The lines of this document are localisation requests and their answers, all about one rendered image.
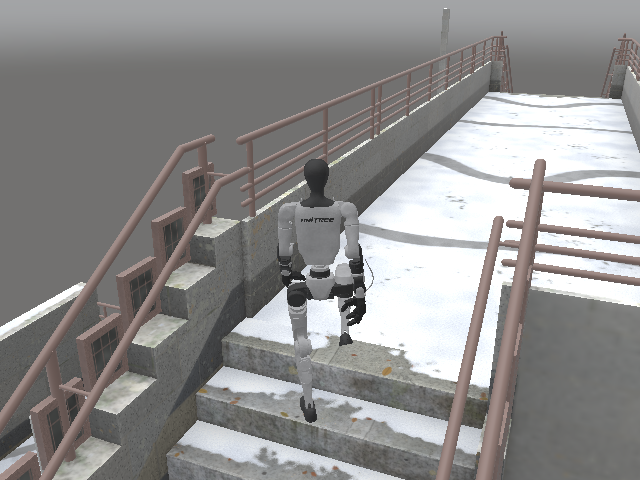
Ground robot left forearm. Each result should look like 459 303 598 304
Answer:
277 243 292 276

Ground right robot upper arm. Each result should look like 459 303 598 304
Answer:
338 201 360 259

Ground humanoid robot head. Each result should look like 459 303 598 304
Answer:
300 159 335 208

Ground robot torso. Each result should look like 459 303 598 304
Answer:
295 197 342 301

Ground robot right forearm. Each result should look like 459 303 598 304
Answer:
349 244 366 298

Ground left robot upper arm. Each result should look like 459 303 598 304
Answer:
278 202 297 256

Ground robot right hand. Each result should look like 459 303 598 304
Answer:
341 296 366 326

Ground robot left hand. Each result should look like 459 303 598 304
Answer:
282 270 306 288

